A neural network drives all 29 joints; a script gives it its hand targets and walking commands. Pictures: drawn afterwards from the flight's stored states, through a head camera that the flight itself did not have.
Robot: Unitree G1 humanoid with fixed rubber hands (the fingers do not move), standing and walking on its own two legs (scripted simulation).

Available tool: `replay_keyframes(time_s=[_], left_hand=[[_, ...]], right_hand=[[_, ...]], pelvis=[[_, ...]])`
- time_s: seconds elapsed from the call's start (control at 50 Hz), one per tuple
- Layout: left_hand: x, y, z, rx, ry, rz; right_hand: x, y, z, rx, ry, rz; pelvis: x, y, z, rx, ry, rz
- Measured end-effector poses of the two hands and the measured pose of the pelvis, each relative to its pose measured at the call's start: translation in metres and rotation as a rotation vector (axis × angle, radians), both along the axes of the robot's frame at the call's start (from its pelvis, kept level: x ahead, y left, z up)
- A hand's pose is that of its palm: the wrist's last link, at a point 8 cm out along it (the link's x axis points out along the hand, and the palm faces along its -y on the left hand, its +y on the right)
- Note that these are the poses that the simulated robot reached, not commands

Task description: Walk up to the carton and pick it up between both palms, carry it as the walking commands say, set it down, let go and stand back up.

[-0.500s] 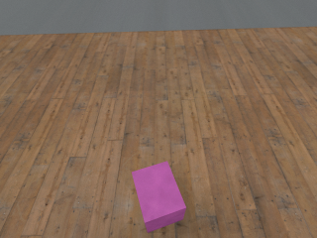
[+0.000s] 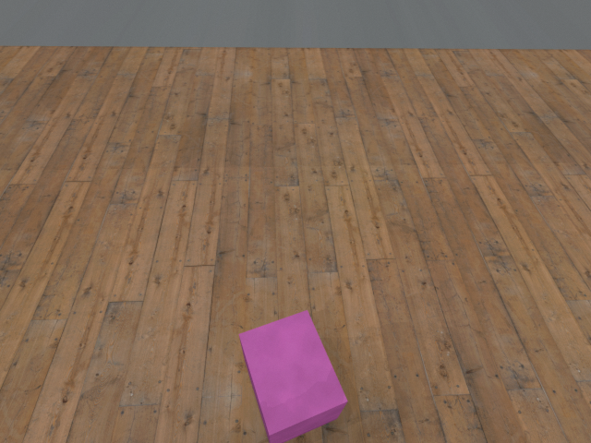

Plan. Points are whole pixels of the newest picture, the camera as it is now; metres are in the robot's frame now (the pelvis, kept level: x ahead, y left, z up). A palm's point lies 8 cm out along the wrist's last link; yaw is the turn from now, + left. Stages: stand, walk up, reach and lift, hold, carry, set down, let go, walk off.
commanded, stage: walk up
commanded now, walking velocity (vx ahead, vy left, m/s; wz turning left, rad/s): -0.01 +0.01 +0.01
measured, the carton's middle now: (289, 377) +0.39 +0.01 -0.65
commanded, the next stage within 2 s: none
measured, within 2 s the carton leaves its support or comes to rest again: neither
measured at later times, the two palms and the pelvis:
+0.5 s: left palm out of the picture +0.02 +0.24 -0.15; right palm out of the picture -0.01 -0.22 -0.12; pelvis +0.01 +0.01 +0.01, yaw +6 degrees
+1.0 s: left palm out of the picture +0.05 +0.11 -0.13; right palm out of the picture +0.04 -0.38 -0.15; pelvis -0.01 -0.14 +0.00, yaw +15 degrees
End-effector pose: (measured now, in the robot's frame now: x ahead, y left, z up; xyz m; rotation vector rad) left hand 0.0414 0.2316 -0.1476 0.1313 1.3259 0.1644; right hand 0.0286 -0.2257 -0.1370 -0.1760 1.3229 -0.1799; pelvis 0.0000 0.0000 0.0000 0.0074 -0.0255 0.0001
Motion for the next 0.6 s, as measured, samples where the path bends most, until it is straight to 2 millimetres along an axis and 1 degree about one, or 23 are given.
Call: replay_keyframes(time_s=[0.06, 0.14, 0.26, 0.4, 0.44, 0.48, 0.54, 0.6], left_hand=[[0.005, -0.001, 0.007, 0.015, -0.006, -0.003], [0.005, -0.001, 0.014, 0.021, -0.010, 0.006], [-0.002, -0.001, 0.012, 0.007, 0.016, 0.021], [-0.019, -0.006, 0.002, -0.038, 0.052, 0.038], [-0.023, -0.004, -0.001, -0.052, 0.069, 0.057], [-0.025, 0.001, -0.001, -0.054, 0.078, 0.078], [-0.025, 0.008, 0.000, -0.036, 0.062, 0.086], [-0.025, 0.009, 0.000, -0.019, 0.052, 0.089]], right_hand=[[-0.010, 0.013, -0.009, 0.046, 0.039, -0.019], [-0.018, 0.025, -0.013, 0.072, 0.085, -0.025], [-0.018, 0.028, -0.006, 0.062, 0.081, -0.023], [-0.014, 0.028, 0.002, 0.024, 0.071, -0.005], [-0.017, 0.024, 0.005, 0.006, 0.067, -0.016], [-0.028, 0.016, 0.013, -0.024, 0.096, -0.021], [-0.049, -0.003, 0.027, -0.078, 0.176, 0.001], [-0.064, -0.025, 0.040, -0.124, 0.231, 0.025]], pelvis=[[0.004, 0.004, 0.001, -0.009, -0.012, 0.006], [0.010, 0.009, 0.005, -0.020, -0.012, 0.026], [0.013, 0.013, 0.008, -0.020, -0.007, 0.027], [0.014, 0.015, 0.008, -0.022, -0.002, 0.029], [0.011, 0.014, 0.008, -0.028, 0.013, 0.049], [0.008, 0.008, 0.010, -0.041, 0.025, 0.085], [0.004, -0.001, 0.014, -0.060, 0.026, 0.128], [-0.001, -0.011, 0.016, -0.077, 0.025, 0.145]])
